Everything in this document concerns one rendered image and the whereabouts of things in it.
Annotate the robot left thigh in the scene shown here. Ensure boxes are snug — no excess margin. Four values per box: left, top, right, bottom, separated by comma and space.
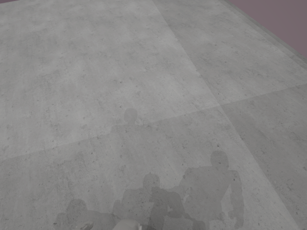
113, 219, 142, 230

